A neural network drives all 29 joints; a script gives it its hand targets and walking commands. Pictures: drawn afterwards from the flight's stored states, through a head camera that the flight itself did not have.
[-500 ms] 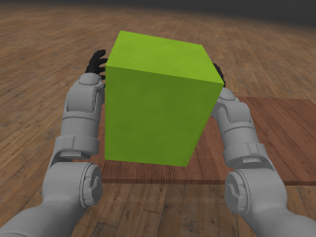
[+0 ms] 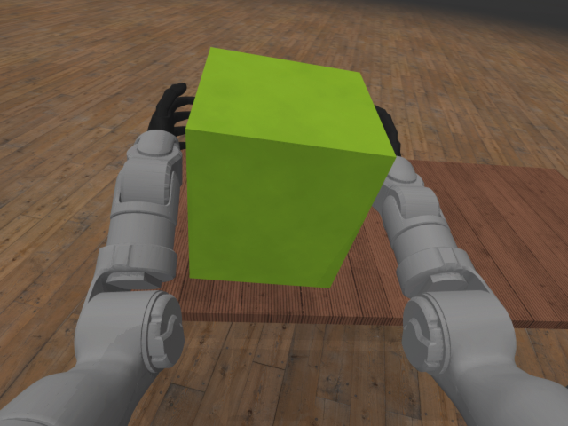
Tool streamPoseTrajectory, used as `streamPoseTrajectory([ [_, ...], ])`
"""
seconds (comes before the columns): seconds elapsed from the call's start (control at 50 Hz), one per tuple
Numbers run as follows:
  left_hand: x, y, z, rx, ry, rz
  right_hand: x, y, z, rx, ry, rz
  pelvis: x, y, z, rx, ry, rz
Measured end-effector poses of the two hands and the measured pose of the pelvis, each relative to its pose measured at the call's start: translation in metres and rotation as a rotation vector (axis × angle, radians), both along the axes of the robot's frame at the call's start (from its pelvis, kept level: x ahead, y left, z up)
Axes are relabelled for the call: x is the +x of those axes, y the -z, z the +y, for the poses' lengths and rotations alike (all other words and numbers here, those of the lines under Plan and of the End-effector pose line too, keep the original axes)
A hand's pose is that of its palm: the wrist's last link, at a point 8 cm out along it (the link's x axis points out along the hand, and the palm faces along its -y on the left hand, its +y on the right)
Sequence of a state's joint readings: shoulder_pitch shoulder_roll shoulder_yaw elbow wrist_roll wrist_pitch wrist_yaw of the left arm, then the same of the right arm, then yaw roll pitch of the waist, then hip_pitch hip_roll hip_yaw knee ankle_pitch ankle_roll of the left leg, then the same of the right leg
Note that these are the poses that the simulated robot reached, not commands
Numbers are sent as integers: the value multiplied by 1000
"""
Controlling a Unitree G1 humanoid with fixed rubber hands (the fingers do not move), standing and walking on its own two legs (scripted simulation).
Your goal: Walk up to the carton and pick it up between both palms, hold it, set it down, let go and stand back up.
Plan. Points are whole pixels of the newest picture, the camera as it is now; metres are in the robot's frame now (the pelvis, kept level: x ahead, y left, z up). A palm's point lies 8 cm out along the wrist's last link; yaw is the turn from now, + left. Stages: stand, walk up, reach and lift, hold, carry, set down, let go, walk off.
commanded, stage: set down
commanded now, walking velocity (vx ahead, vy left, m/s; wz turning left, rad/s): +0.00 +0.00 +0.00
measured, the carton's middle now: (274, 175) +0.39 +0.04 +0.21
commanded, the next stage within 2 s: none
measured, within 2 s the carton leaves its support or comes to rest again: neither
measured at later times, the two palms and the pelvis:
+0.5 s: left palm (173, 159) +0.40 +0.18 +0.22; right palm (380, 175) +0.41 -0.12 +0.21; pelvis +0.01 +0.00 +0.00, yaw +0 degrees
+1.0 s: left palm (186, 165) +0.43 +0.18 +0.19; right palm (377, 182) +0.44 -0.13 +0.18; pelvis +0.03 +0.00 +0.00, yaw +0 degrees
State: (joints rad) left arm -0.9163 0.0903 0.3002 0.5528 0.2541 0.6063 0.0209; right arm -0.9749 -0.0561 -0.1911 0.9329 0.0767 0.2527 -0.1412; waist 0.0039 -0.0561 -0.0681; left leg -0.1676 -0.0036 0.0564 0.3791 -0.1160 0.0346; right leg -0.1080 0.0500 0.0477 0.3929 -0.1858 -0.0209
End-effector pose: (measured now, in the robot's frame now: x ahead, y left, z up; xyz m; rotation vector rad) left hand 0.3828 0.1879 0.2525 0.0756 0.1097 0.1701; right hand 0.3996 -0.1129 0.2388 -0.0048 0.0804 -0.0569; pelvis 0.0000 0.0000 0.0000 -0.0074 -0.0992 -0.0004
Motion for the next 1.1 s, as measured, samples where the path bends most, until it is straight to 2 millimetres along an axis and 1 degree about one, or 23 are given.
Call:
streamPoseTrajectory([
  [0.06,8,12,0,-2,3,14,7,7,0,-1,2,3,2,0,-1,1,0,3],
  [0.14,15,23,-1,0,5,15,14,7,-1,6,7,-28,6,-1,-1,1,0,11],
  [0.26,18,26,-4,-3,2,-9,17,9,-3,14,10,-53,11,-1,-1,2,0,13],
  [0.34,17,28,-5,-7,1,9,15,18,-4,17,11,-32,11,-1,-2,2,0,9],
  [0.46,13,37,-5,-13,3,31,11,29,-5,20,12,-7,10,-1,-2,2,0,4],
  [0.64,15,34,-5,-9,2,6,12,31,-5,22,9,-23,11,-1,-2,2,0,5],
  [0.7,18,40,-7,-8,7,21,14,39,-7,27,12,3,13,-1,-2,3,-1,7],
  [0.82,27,62,-10,-3,12,68,21,60,-10,34,14,56,15,-1,-3,5,-1,11],
  [0.9,35,66,-11,3,15,45,28,62,-12,37,15,37,19,-2,-4,6,-1,16],
  [1.02,44,64,-13,10,14,11,38,59,-14,41,15,10,27,-2,-5,8,-1,27],
  [1.1,48,70,-15,9,15,26,42,67,-15,42,16,35,31,-2,-6,9,-1,32],
])
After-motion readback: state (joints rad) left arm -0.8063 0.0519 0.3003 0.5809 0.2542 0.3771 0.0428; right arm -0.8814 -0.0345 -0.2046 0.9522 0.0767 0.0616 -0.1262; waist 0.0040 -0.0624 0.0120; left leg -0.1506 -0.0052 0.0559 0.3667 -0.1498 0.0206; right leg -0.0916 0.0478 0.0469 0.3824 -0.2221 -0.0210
